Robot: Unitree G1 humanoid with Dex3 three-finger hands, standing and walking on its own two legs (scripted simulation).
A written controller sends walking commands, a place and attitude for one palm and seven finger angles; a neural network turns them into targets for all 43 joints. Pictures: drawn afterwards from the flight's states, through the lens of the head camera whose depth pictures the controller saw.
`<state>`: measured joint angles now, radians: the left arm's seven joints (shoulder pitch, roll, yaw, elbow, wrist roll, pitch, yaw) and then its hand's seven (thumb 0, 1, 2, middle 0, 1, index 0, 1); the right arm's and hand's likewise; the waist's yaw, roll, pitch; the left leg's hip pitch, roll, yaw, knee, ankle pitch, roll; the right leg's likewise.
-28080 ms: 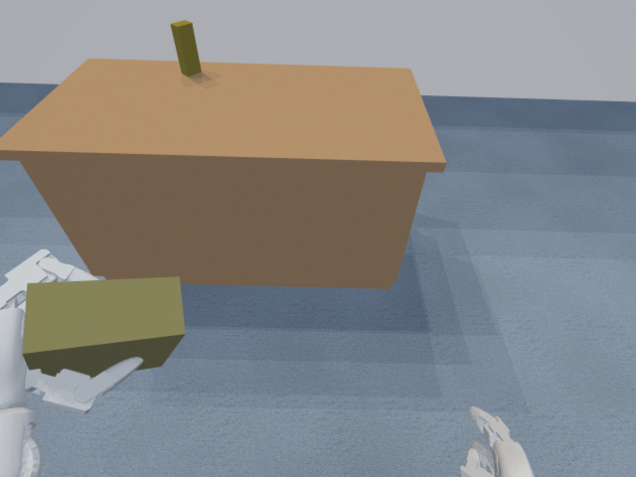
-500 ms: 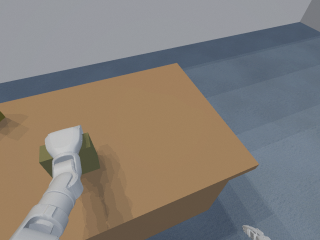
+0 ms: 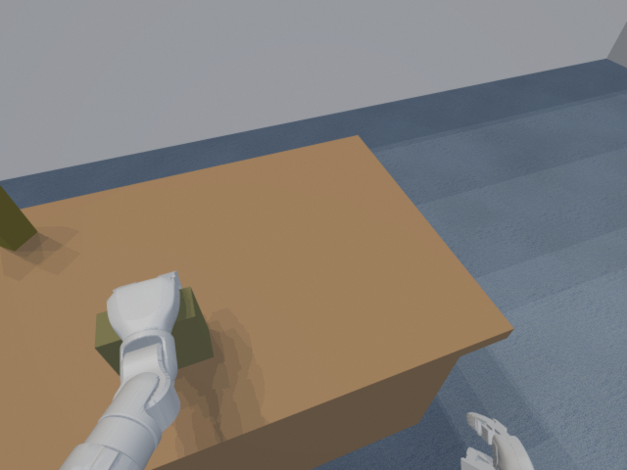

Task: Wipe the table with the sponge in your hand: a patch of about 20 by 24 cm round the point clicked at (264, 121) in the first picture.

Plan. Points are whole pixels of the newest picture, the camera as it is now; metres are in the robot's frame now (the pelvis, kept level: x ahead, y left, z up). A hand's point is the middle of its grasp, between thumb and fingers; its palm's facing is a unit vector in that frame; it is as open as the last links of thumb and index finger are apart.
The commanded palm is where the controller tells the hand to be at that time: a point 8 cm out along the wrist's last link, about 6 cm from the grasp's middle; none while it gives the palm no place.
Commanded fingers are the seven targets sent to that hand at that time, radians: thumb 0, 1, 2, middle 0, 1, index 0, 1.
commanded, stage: wipe back along the middle lane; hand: left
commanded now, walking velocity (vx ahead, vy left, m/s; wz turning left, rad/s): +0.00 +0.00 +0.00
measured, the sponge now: (163, 343) +0.29 +0.26 -0.05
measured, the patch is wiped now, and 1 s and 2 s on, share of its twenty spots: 0.40 0.65 0.75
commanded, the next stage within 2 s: slide across to the third lane in 0.38 s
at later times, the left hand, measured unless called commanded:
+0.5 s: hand (164, 347) +0.27 +0.24 -0.01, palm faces -0.07 -0.03 -1.00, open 9.8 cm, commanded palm +0.23 +0.21 +0.02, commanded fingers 0.00 0.10 1.30 -1.20 -1.60 -1.20 -1.60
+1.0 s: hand (188, 342) +0.28 +0.21 -0.01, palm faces -0.09 -0.02 -1.00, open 9.8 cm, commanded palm +0.26 +0.16 +0.03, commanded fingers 0.00 0.10 1.30 -1.20 -1.60 -1.20 -1.60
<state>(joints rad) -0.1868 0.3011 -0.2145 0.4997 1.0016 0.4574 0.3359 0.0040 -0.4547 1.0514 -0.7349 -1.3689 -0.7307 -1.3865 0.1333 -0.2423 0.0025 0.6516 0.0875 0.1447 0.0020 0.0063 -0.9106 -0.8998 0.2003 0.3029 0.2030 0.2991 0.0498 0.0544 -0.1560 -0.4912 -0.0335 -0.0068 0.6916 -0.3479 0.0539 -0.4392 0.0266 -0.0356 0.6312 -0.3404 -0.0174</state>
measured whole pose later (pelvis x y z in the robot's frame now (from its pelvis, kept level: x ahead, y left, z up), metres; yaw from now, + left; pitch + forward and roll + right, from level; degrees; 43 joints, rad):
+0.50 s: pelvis -0.01 -0.02 +0.00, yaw -1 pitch +7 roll -1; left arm -0.08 0.29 -0.22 0.41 1.00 0.46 0.33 0.01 -0.45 1.05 -0.73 -1.38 -0.73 -1.39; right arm 0.11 -0.25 0.00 0.64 0.09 0.14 -0.01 0.01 -0.91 -0.90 0.20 0.30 0.20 0.30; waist 0.06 0.05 -0.14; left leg -0.46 -0.02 0.00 0.68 -0.34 0.03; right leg -0.43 0.04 -0.03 0.65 -0.34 -0.04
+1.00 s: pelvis -0.01 -0.02 +0.00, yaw +1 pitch +6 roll -1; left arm -0.23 0.23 -0.33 0.54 0.99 0.47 0.33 0.00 -0.45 1.05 -0.73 -1.38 -0.73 -1.39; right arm 0.09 -0.23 -0.01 0.69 0.09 0.12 0.00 0.01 -0.91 -0.90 0.20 0.30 0.20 0.30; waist 0.09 0.07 -0.13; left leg -0.46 -0.03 -0.03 0.67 -0.32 0.03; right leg -0.43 0.03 -0.05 0.65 -0.33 -0.04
